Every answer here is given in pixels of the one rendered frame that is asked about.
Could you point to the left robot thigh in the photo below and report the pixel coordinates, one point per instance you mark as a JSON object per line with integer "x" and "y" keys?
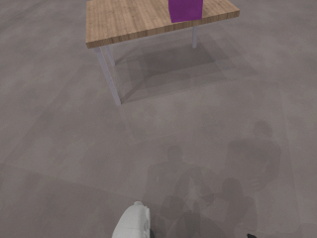
{"x": 134, "y": 221}

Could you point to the table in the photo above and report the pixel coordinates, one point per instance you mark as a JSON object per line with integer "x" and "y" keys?
{"x": 115, "y": 21}

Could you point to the carton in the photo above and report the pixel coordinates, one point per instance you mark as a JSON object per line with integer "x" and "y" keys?
{"x": 185, "y": 10}

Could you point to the left robot shin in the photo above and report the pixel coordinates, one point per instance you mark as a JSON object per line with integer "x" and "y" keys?
{"x": 147, "y": 234}

